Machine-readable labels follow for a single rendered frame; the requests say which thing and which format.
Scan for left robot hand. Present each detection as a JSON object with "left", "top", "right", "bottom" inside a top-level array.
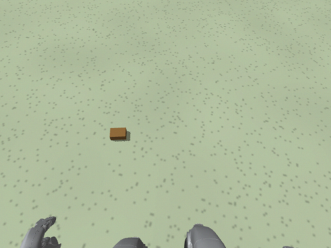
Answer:
[{"left": 20, "top": 216, "right": 61, "bottom": 248}]

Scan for small box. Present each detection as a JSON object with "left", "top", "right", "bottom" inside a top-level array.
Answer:
[{"left": 110, "top": 128, "right": 127, "bottom": 140}]

